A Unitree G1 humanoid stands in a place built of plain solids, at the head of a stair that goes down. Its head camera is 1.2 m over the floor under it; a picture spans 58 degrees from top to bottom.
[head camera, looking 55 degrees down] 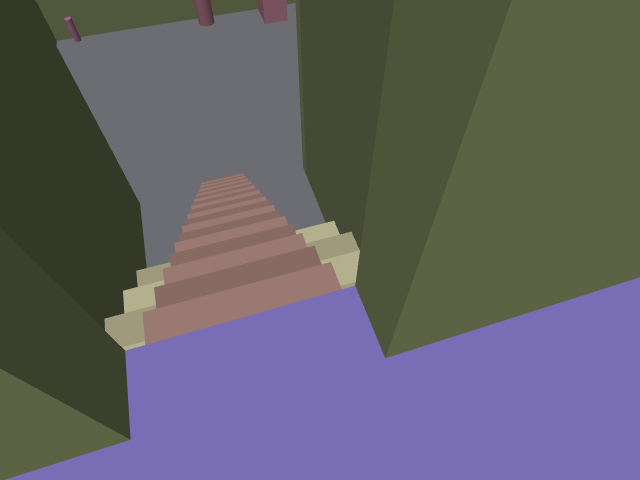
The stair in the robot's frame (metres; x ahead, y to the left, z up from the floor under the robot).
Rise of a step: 0.20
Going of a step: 0.22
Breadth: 0.70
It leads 18 degrees to the left of straight ahead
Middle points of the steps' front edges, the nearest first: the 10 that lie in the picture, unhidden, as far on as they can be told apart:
0.56 0.23 0.00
0.77 0.29 -0.20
0.98 0.36 -0.39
1.19 0.42 -0.59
1.40 0.49 -0.78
1.61 0.56 -0.98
1.82 0.62 -1.17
2.03 0.69 -1.37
2.24 0.76 -1.56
2.45 0.82 -1.76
